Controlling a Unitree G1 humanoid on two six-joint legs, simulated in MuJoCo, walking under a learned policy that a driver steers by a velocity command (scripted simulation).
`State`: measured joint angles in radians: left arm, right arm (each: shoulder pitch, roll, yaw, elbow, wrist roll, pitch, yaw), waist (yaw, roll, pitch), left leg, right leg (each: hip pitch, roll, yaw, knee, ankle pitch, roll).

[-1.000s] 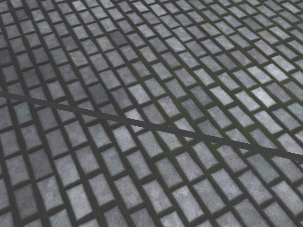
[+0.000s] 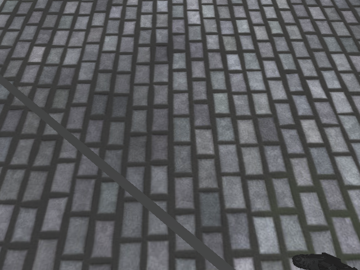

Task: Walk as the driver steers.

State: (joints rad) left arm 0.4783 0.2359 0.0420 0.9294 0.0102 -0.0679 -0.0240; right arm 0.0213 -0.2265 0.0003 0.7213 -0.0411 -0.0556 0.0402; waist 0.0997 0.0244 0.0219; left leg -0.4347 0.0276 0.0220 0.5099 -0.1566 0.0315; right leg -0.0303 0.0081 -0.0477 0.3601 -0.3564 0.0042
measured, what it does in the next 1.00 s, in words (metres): walks ahead, turning right: right foot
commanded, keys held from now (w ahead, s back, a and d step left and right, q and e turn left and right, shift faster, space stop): w+e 1.00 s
